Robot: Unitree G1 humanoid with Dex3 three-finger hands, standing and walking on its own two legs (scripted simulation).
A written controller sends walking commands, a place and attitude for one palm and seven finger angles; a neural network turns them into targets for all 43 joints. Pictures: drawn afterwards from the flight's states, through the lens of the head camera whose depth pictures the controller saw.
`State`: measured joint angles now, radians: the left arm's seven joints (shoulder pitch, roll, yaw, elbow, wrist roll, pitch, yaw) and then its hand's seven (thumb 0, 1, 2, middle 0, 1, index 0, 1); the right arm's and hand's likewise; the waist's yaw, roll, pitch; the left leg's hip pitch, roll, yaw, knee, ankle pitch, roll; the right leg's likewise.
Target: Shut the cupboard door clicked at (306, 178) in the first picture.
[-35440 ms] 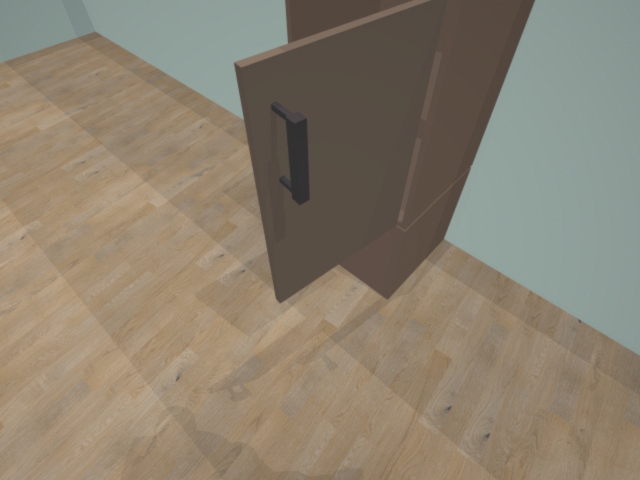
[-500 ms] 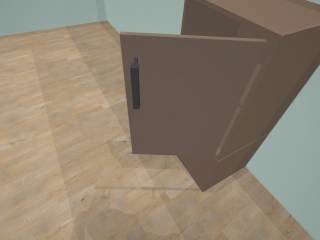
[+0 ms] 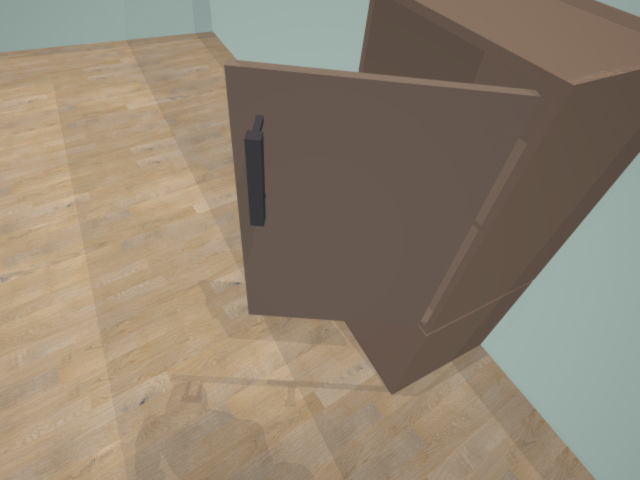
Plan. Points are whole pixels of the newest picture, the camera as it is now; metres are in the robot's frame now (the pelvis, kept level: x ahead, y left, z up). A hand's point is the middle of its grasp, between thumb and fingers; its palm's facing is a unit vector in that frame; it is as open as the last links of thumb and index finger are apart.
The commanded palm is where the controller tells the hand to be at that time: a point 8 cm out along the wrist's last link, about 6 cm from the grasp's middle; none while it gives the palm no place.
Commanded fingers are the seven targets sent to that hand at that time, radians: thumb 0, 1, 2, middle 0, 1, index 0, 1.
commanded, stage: shuffle to correct the standing spot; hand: left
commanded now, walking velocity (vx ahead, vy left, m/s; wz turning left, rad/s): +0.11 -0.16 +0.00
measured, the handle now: (258, 173) +0.50 +0.14 +0.11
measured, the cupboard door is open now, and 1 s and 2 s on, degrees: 60 60 60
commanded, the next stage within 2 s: come to a stop and stand still in 0.26 s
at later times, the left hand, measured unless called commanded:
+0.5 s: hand out of the picture +0.15 +0.10 -0.16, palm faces -0.05 -0.97 -0.24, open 7.4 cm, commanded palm none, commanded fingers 0.00 0.90 0.90 -0.20 -0.30 -0.20 -0.30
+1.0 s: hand out of the picture +0.06 +0.14 -0.17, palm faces +0.06 -0.98 -0.21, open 7.4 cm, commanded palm none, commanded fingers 0.00 0.90 0.90 -0.20 -0.30 -0.20 -0.30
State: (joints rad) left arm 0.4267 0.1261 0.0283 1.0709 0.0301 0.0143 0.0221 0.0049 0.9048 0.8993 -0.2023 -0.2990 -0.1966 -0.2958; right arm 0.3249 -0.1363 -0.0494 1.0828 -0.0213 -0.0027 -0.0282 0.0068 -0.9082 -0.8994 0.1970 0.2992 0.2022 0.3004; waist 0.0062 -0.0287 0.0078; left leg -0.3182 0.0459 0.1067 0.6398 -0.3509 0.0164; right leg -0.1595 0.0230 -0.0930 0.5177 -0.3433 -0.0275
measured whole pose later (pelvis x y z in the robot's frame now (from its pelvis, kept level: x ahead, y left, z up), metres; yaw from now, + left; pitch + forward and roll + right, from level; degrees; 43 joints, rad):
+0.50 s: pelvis +0.05 -0.09 +0.00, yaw -3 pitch +0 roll +0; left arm 0.17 0.17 0.06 0.97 0.03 0.00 0.01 0.01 0.92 0.90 -0.20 -0.30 -0.19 -0.30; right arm 0.35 -0.17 -0.08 1.09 -0.03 0.03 -0.03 0.00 -0.91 -0.90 0.20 0.30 0.20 0.30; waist -0.04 0.05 0.08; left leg -0.30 0.11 0.06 0.75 -0.49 -0.03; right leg -0.35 -0.06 -0.08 0.56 -0.20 0.01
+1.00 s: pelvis +0.03 -0.05 +0.01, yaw -1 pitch +0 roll -1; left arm 0.24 0.21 0.07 1.00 0.03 0.06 0.03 0.01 0.91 0.90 -0.20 -0.30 -0.20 -0.30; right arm 0.19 -0.13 -0.04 0.96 -0.03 0.02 -0.03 0.00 -0.93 -0.90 0.20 0.30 0.20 0.30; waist 0.03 -0.05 0.06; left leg -0.24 -0.03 0.07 0.49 -0.25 0.07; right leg -0.44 -0.04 0.01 0.93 -0.40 0.02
